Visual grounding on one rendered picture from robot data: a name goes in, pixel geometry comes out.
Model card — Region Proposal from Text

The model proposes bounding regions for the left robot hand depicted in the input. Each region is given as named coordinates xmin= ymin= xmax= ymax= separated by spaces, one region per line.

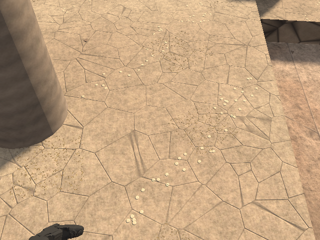
xmin=29 ymin=223 xmax=84 ymax=240

